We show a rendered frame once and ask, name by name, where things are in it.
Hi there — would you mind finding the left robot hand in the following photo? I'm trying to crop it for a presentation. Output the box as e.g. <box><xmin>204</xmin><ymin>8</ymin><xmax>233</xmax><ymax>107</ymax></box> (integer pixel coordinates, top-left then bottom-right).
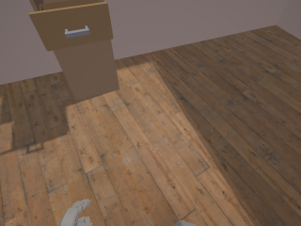
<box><xmin>58</xmin><ymin>199</ymin><xmax>93</xmax><ymax>226</ymax></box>

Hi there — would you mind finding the cabinet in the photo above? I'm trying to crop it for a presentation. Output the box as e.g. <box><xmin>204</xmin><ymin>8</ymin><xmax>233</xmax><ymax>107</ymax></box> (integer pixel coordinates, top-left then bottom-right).
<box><xmin>29</xmin><ymin>0</ymin><xmax>119</xmax><ymax>101</ymax></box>

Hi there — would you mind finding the handle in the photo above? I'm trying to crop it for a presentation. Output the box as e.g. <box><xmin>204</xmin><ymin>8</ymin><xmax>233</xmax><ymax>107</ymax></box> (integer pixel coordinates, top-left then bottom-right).
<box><xmin>65</xmin><ymin>25</ymin><xmax>90</xmax><ymax>39</ymax></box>

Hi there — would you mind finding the drawer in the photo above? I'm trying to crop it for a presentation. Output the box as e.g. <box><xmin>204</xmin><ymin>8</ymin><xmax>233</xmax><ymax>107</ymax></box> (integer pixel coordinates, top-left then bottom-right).
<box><xmin>28</xmin><ymin>0</ymin><xmax>114</xmax><ymax>52</ymax></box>

